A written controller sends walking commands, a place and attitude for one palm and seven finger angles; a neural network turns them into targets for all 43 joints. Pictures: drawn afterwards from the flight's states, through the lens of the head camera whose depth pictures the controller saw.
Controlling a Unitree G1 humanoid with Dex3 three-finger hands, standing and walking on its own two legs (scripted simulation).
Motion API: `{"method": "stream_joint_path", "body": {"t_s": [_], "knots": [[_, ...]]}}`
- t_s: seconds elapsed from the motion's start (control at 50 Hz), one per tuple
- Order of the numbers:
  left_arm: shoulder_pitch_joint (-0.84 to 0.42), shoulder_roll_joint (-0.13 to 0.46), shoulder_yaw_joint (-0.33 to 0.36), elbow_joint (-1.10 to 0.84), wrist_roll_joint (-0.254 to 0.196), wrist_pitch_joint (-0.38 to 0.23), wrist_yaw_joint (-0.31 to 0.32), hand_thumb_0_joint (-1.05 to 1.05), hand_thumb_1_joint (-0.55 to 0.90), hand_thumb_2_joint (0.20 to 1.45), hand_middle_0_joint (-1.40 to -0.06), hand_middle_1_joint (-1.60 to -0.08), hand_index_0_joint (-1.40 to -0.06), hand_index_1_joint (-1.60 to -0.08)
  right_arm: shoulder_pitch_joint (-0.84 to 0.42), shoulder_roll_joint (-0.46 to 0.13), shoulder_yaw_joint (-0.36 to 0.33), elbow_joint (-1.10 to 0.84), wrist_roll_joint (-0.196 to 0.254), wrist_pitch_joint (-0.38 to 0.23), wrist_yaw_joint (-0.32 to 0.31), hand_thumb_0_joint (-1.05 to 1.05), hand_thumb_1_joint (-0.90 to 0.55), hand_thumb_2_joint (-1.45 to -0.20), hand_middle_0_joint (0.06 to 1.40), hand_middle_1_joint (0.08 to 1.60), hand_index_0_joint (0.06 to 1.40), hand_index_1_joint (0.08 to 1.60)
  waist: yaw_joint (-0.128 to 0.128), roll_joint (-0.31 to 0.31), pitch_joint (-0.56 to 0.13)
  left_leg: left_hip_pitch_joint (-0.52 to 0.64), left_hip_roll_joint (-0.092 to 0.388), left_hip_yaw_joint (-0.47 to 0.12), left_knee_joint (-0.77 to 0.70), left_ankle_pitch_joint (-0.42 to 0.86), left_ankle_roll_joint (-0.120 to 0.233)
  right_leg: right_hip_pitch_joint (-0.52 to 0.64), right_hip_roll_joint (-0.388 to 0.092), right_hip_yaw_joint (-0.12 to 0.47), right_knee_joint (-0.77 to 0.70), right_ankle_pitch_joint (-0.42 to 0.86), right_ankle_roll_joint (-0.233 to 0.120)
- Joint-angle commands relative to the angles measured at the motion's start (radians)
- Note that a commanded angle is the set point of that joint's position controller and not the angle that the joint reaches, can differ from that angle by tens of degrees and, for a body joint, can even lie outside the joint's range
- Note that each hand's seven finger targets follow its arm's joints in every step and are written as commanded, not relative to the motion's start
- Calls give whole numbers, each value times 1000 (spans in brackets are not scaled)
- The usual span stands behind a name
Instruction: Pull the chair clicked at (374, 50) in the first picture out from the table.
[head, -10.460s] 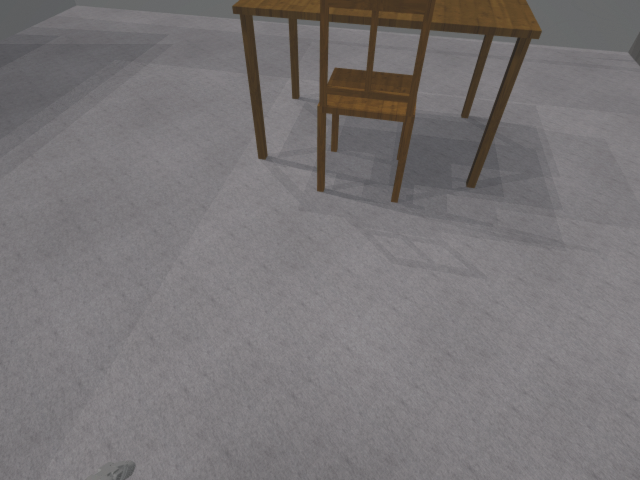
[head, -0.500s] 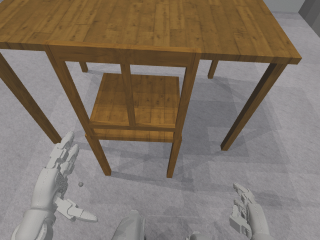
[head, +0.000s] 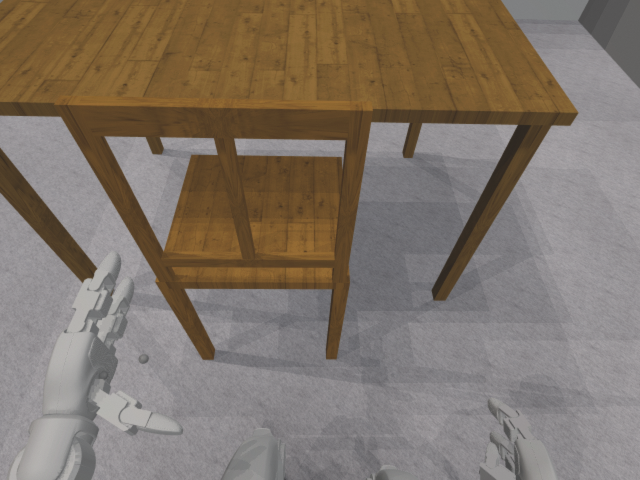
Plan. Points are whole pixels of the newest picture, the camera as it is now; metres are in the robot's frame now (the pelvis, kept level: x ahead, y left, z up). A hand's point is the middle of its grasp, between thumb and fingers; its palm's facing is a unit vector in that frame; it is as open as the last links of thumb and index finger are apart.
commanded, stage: raise the hand toward the chair's back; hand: left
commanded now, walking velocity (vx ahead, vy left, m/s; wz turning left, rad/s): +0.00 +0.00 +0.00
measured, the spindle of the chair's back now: (238, 205) +0.52 +0.16 +0.00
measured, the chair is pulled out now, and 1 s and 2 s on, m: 0.00 0.00 0.00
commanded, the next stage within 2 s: aim the fingers beside a spindle in 0.18 s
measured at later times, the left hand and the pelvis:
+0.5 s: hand (176, 347) +0.26 +0.18 +0.04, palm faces +0.01 -1.00 -0.05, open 16.9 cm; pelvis +0.01 -0.01 +0.00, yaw +0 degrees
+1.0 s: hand (198, 317) +0.31 +0.17 +0.02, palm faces +0.01 -1.00 -0.03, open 16.9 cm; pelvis +0.00 +0.00 -0.02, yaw -1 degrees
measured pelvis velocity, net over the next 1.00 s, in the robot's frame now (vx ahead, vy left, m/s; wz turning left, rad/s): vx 0.00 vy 0.00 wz -0.02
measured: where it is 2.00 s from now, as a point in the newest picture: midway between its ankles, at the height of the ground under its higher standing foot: outside the picture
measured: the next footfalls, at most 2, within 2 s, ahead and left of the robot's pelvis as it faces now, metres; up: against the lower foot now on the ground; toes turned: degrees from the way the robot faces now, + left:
none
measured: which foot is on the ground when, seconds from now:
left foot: down 0.00-1.00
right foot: down 0.00-1.00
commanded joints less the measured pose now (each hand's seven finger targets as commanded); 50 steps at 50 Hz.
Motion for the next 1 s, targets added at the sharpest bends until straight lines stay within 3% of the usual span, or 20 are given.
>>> {"method": "stream_joint_path", "body": {"t_s": [0.0,0.12,0.22,0.28,0.32,0.34,0.4,0.48,0.56,0.62,0.74,0.76,0.82,0.9,0.96,0.98], "knots": [[-80,134,54,-169,-5,-59,-15,0,-500,300,-60,-80,-60,-80,-62,-132,-53,-153,4,-54,-9,0,-900,-900,200,300,200,300,-3,31,-182,302,-22,-27,-164,44,17,-70,29,1,-192,130,-17],[-85,166,96,-190,-30,-41,-34,0,-500,300,-60,-80,-60,-80,-64,-125,-54,-149,7,-50,-22,0,-900,-900,200,300,200,300,4,-19,-210,297,-26,-15,-146,99,23,-15,30,21,-213,177,-10],[-104,148,92,-171,-25,-68,-16,0,-500,300,-60,-80,-60,-80,-67,-115,-53,-132,1,-53,-19,0,-900,-900,200,300,200,300,-2,2,-185,292,-26,-12,-126,130,22,-34,28,22,-198,219,-10],[-110,125,61,-153,-20,-74,-28,0,-500,300,-60,-80,-60,-80,-66,-118,-53,-131,1,-53,-15,0,-900,-900,200,300,200,300,-9,14,-192,297,-26,-9,-118,138,23,-47,24,25,-191,236,-10],[-110,121,56,-117,-17,-64,-39,0,-500,300,-60,-80,-60,-80,-62,-122,-55,-127,1,-49,-15,0,-900,-900,200,300,200,300,-11,-13,-190,281,-25,-11,-112,141,23,-42,26,25,-188,243,-9],[-130,97,23,-121,-15,-65,-47,0,-500,300,-60,-80,-60,-80,-62,-124,-53,-132,2,-51,-14,0,-900,-900,200,300,200,300,-18,0,-194,285,-26,-10,-108,142,24,-51,23,28,-184,250,-7],[-169,130,55,-109,-19,-60,-52,0,-500,300,-60,-80,-60,-80,-59,-129,-55,-129,1,-45,-18,0,-900,-900,200,300,200,300,-15,-21,-205,270,-26,-8,-98,138,24,-48,21,36,-183,250,-6],[-210,132,60,-137,-16,-80,-31,0,-500,300,-60,-80,-60,-80,-63,-123,-53,-130,-4,-45,-15,0,-900,-900,200,300,200,300,-6,15,-249,288,-26,-5,-87,172,24,-47,19,35,-160,281,-9],[-231,155,103,-74,-11,-90,-7,0,-500,300,-60,-80,-60,-80,-59,-123,-56,-116,-9,-32,-11,0,-900,-900,200,300,200,300,-1,-21,-257,253,-23,-3,-71,173,22,-49,20,41,-144,289,-7],[-226,125,67,-63,-8,-85,-17,0,-500,300,-60,-80,-60,-80,-60,-125,-56,-123,-8,-26,-4,0,-900,-900,200,300,200,300,3,16,-277,263,-24,-1,-72,193,22,-43,20,37,-135,310,-12],[-278,77,-7,-53,-1,-69,-19,0,-500,300,-60,-80,-60,-80,-50,-134,-58,-126,-7,-16,0,0,-900,-900,200,300,200,300,-22,2,-266,272,-19,-9,-66,173,22,-95,20,27,-130,287,-8],[-309,93,9,-38,0,-72,-11,0,-500,300,-60,-80,-60,-80,-45,-137,-58,-119,-8,-13,-2,0,-900,-900,200,300,200,300,-28,-28,-256,253,-18,-13,-62,154,22,-104,22,28,-130,270,-7],[-346,106,23,-27,15,-90,19,0,-500,300,-60,-80,-60,-80,-50,-138,-58,-119,-13,-7,0,0,-900,-900,200,300,200,300,-21,-33,-258,236,-17,-17,-56,134,22,-129,24,25,-112,235,-11],[-412,111,33,-29,36,-112,57,0,-500,300,-60,-80,-60,-80,-54,-133,-58,-118,-18,7,7,0,-900,-900,200,300,200,300,-8,24,-304,265,-15,-20,-57,134,15,-149,23,19,-89,214,-19],[-421,92,7,-22,47,-108,71,0,-500,300,-60,-80,-60,-80,-53,-133,-58,-122,-20,20,14,0,-900,-900,200,300,200,300,-10,31,-336,280,-13,-23,-56,138,13,-154,23,16,-83,214,-19],[-422,77,-9,-6,48,-102,70,0,-500,300,-60,-80,-60,-80,-52,-134,-57,-123,-20,25,16,0,-900,-900,200,300,200,300,-17,6,-333,270,-15,-21,-53,133,15,-151,24,18,-85,216,-17]]}}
